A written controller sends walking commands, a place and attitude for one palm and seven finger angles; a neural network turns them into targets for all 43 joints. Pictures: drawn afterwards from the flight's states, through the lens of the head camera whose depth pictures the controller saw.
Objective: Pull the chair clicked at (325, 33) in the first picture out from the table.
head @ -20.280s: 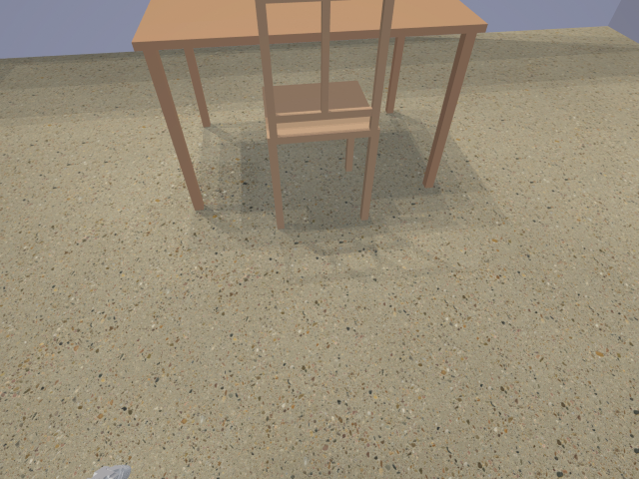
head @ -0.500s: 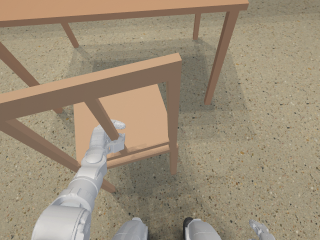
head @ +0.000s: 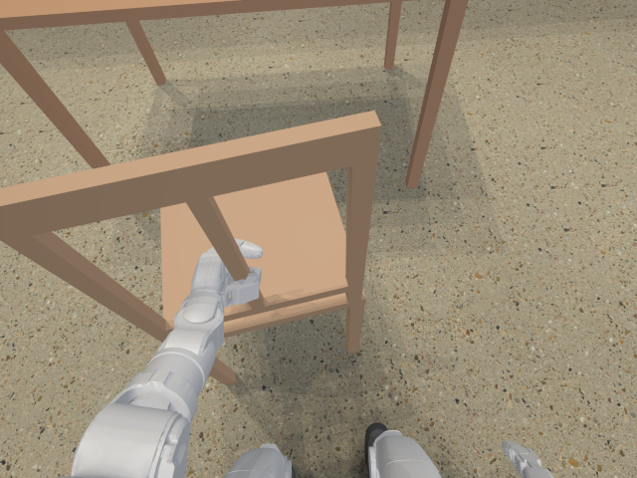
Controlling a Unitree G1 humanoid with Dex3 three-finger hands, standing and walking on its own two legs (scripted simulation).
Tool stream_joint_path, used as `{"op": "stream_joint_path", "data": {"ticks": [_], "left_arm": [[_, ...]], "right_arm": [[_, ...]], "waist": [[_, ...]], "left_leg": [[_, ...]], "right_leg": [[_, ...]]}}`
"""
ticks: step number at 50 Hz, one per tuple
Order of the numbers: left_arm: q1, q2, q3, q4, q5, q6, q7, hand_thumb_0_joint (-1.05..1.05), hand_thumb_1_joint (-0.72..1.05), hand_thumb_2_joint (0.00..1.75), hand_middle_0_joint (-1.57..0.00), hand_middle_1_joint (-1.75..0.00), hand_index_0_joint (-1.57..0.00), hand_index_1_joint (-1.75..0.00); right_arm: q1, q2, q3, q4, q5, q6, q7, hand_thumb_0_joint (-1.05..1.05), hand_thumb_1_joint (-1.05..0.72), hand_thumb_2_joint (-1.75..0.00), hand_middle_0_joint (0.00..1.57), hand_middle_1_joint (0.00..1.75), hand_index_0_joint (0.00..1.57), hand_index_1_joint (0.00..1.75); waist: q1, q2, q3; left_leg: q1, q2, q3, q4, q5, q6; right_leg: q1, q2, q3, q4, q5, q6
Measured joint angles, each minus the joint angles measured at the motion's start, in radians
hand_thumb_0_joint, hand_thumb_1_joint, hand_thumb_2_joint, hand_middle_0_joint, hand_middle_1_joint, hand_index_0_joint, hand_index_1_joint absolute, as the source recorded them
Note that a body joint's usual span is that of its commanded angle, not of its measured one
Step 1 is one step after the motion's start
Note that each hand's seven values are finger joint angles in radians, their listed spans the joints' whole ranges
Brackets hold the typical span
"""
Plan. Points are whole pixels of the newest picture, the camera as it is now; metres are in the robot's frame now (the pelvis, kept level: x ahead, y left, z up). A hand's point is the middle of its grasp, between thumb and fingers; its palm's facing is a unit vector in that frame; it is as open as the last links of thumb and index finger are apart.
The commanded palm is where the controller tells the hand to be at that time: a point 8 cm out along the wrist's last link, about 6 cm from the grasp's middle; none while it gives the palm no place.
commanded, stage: step backward, pulling the chair out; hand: left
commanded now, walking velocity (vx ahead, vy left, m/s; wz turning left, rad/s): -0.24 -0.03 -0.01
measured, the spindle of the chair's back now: (235, 262) +0.40 +0.12 -0.04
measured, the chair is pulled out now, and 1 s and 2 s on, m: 0.48 0.61 0.61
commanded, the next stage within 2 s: stop walking, hand still on the chair in 0.06 s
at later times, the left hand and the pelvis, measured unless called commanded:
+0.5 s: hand (245, 367) +0.25 +0.10 -0.06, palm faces -0.04 -0.98 -0.17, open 5.6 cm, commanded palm +0.24 +0.15 -0.05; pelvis -0.05 +0.00 +0.00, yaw -2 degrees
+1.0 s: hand (244, 377) +0.24 +0.10 -0.06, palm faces -0.11 -0.98 -0.16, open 5.5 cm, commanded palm +0.23 +0.15 -0.05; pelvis -0.02 +0.01 +0.01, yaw -2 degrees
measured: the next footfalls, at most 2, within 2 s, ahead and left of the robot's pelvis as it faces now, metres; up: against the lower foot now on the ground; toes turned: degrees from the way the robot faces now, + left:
left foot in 0.06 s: +0.01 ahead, +0.15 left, +0.00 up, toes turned +1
right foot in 0.24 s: +0.04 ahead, -0.10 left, +0.00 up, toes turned -4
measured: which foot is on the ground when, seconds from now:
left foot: up 0.00-0.04, down 0.06-1.00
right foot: down 0.00-0.10, up 0.12-0.22, down 0.24-1.00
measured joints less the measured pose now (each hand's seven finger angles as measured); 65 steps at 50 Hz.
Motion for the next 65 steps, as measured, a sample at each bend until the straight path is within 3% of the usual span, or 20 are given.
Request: {"op": "stream_joint_path", "data": {"ticks": [3, 5, 10, 13, 16, 23, 33, 46, 60, 65], "left_arm": [[-0.007, -0.016, -0.040, -0.011, 0.002, 0.022, 0.005, 0.03, 0.65, 0.75, -0.19, -1.12, -0.50, -1.45], [-0.013, -0.010, -0.067, -0.018, 0.001, 0.034, 0.003, 0.03, 0.66, 0.74, -0.17, -1.13, -0.50, -1.45], [0.037, -0.010, -0.082, -0.035, -0.007, 0.036, -0.014, 0.04, 0.67, 0.74, -0.16, -1.13, -0.50, -1.45], [0.106, 0.001, -0.079, -0.105, -0.003, 0.040, -0.022, 0.04, 0.66, 0.75, -0.18, -1.13, -0.50, -1.45], [0.162, 0.001, -0.064, -0.153, -0.005, 0.037, -0.023, 0.04, 0.65, 0.76, -0.19, -1.12, -0.50, -1.45], [0.282, -0.030, -0.068, -0.186, 0.000, 0.035, -0.006, 0.05, 0.64, 0.77, -0.20, -1.10, -0.50, -1.45], [0.385, -0.058, -0.135, -0.217, 0.020, 0.038, 0.005, 0.05, 0.65, 0.75, -0.18, -1.13, -0.50, -1.45], [0.459, -0.056, -0.185, -0.308, 0.038, 0.068, 0.006, 0.04, 0.66, 0.73, -0.16, -1.16, -0.50, -1.45], [0.504, -0.048, -0.189, -0.375, 0.033, 0.070, 0.004, 0.04, 0.65, 0.74, -0.16, -1.17, -0.50, -1.45], [0.538, -0.028, -0.166, -0.451, 0.013, 0.093, -0.015, 0.04, 0.59, 0.73, -0.20, -1.23, -0.50, -1.45]], "right_arm": [[0.011, -0.029, -0.007, -0.003, 0.006, 0.009, -0.014, 0.00, -0.91, -0.90, 0.21, 0.30, 0.20, 0.30], [0.011, -0.024, -0.015, -0.011, 0.009, 0.020, -0.018, 0.00, -0.91, -0.90, 0.21, 0.30, 0.20, 0.30], [0.057, 0.005, -0.019, -0.059, -0.011, 0.020, 0.002, 0.00, -0.91, -0.90, 0.20, 0.30, 0.20, 0.30], [0.078, 0.035, -0.005, -0.080, -0.010, 0.017, 0.026, 0.00, -0.91, -0.90, 0.20, 0.30, 0.20, 0.30], [0.074, 0.055, 0.010, -0.082, -0.003, 0.019, 0.030, 0.00, -0.91, -0.90, 0.20, 0.30, 0.20, 0.30], [0.080, 0.053, 0.015, -0.052, -0.007, 0.025, 0.009, 0.01, -0.90, -0.90, 0.21, 0.30, 0.21, 0.30], [0.038, 0.011, -0.010, -0.060, -0.012, 0.043, -0.014, 0.01, -0.91, -0.90, 0.20, 0.30, 0.20, 0.30], [0.012, 0.068, 0.024, -0.108, -0.023, 0.050, 0.001, 0.01, -0.91, -0.90, 0.20, 0.30, 0.20, 0.30], [0.037, 0.060, 0.022, -0.087, -0.022, 0.070, 0.003, 0.01, -0.90, -0.90, 0.21, 0.30, 0.20, 0.30], [0.059, 0.038, -0.001, -0.104, 0.017, 0.046, 0.062, 0.01, -0.91, -0.90, 0.21, 0.30, 0.20, 0.30]], "waist": [[-0.009, 0.002, -0.020], [0.008, -0.037, -0.009], [0.035, -0.021, -0.019], [0.045, -0.002, -0.018], [0.034, 0.029, -0.006], [0.032, 0.022, -0.067], [0.049, 0.011, -0.130], [0.064, -0.009, -0.155], [0.056, -0.001, -0.141], [0.030, -0.019, -0.199]], "left_leg": [[0.095, 0.022, 0.029, -0.182, 0.152, 0.015], [0.108, 0.001, 0.056, -0.211, 0.213, 0.035], [0.104, 0.032, 0.073, -0.196, 0.196, 0.044], [0.100, 0.060, 0.075, -0.172, 0.191, 0.030], [0.103, 0.087, 0.061, -0.171, 0.196, 0.014], [0.148, 0.072, 0.063, -0.240, 0.229, 0.016], [0.201, 0.055, 0.072, -0.281, 0.228, 0.021], [0.228, 0.046, 0.084, -0.301, 0.216, 0.031], [0.234, 0.050, 0.077, -0.306, 0.211, 0.026], [0.122, 0.042, 0.057, -0.225, 0.183, 0.027]], "right_leg": [[-0.027, -0.017, -0.013, 0.001, 0.021, 0.018], [-0.031, -0.036, 0.010, -0.002, 0.038, 0.028], [-0.002, 0.006, 0.011, 0.134, -0.191, 0.017], [0.089, 0.034, -0.001, 0.027, -0.082, 0.007], [0.110, 0.060, -0.018, -0.007, -0.044, -0.013], [0.128, 0.047, -0.017, -0.014, -0.062, -0.020], [0.175, 0.032, -0.009, -0.039, -0.071, -0.005], [0.195, 0.024, 0.002, -0.052, -0.082, 0.007], [0.203, 0.027, -0.005, -0.056, -0.091, 0.003], [0.097, 0.015, -0.022, 0.030, -0.128, 0.001]]}}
